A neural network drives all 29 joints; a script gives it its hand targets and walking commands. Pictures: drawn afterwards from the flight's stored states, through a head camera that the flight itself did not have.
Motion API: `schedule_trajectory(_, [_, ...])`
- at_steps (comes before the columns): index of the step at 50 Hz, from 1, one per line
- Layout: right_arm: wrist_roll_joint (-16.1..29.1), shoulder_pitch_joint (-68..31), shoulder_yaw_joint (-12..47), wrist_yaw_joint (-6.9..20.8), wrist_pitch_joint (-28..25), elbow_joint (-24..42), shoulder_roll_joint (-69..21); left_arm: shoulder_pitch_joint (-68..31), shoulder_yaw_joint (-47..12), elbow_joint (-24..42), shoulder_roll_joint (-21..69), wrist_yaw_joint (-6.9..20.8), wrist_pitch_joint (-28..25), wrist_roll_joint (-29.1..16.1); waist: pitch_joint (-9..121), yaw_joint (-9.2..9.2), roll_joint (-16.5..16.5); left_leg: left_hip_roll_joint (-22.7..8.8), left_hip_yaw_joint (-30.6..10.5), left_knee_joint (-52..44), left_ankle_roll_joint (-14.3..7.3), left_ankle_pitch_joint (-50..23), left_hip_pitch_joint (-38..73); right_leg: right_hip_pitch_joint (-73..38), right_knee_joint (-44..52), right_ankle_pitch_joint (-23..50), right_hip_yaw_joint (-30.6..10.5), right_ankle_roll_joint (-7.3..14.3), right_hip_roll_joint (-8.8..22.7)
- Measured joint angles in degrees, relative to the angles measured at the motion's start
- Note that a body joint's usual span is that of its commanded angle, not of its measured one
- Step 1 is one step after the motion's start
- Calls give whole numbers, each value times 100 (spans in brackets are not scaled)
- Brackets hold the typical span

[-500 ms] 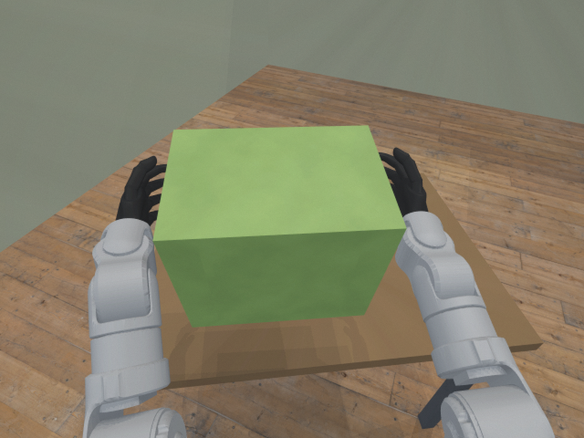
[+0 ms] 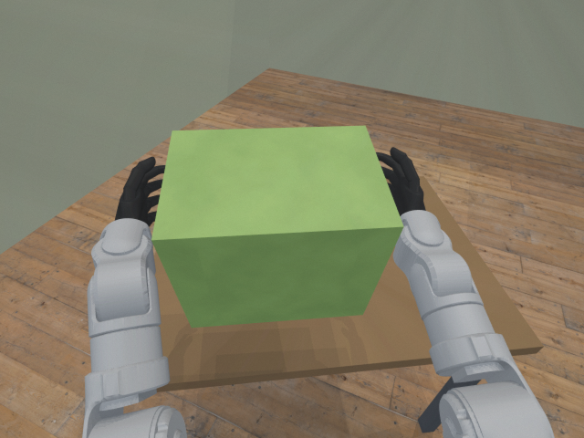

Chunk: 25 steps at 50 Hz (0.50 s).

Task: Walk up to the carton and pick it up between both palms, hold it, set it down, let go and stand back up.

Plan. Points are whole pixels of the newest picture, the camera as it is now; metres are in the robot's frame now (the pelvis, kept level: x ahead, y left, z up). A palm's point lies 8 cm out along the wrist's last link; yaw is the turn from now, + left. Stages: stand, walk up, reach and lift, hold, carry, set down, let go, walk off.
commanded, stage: hold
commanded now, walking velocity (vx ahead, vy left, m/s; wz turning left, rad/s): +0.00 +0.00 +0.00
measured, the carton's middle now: (275, 230) +0.37 +0.01 +0.13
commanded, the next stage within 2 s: none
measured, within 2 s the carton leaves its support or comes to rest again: neither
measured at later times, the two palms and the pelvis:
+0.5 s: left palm (144, 213) +0.36 +0.17 +0.18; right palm (409, 204) +0.36 -0.17 +0.18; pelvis +0.00 +0.00 +0.00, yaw +0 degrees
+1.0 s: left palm (135, 219) +0.35 +0.18 +0.18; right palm (406, 207) +0.35 -0.17 +0.18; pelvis +0.00 +0.00 +0.00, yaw +1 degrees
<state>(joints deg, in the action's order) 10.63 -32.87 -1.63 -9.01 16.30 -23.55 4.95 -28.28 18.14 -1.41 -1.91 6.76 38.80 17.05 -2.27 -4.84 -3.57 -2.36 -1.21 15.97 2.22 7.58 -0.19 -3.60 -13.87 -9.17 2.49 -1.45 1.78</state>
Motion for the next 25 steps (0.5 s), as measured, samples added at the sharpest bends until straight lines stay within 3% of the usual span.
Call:
schedule_trajectory(16, [29, 48, -3, 28, 1, 75, 35, 49, -68, 108, 23, -52, 34, -7, -16, 14, 17, -6, 25, -1, 0, -11, -37, 58, -20, 9, -26, 4, -5])
schedule_trajectory(25, [-232, -224, -253, 185, -82, -293, 13, -292, -66, -312, -2, -129, -57, 6, -6, 37, 44, -15, 0, -52, 16, -55, -93, 152, -72, -12, -2, 31, -15])
